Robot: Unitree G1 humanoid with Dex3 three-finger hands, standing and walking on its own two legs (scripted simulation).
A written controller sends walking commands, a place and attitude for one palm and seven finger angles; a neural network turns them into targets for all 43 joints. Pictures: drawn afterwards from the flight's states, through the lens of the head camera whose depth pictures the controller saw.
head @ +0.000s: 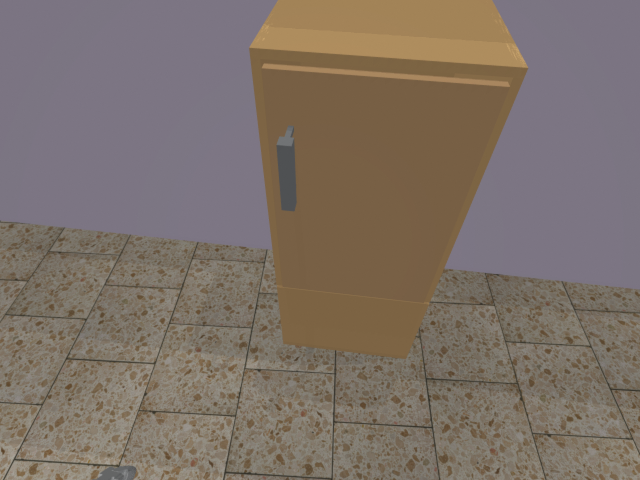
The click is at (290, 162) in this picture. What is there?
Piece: cupboard door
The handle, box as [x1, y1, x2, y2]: [276, 125, 296, 210]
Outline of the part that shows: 288,125 285,136 279,136 276,145 281,208 285,210 294,210 296,199 293,138 291,137 293,132 293,126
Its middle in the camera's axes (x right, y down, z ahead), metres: -0.06 -0.13 +0.70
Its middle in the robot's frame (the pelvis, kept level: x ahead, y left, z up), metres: +0.62 +0.09 +0.04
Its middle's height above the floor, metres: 0.81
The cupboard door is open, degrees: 0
